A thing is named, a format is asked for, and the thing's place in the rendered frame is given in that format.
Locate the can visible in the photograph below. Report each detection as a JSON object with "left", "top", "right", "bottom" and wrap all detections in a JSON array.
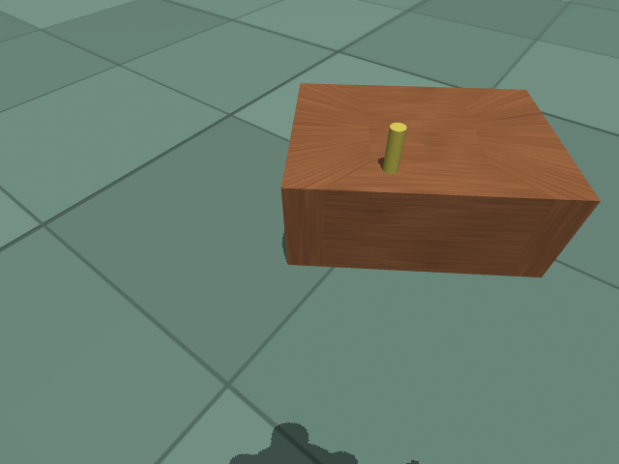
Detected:
[{"left": 383, "top": 123, "right": 407, "bottom": 174}]

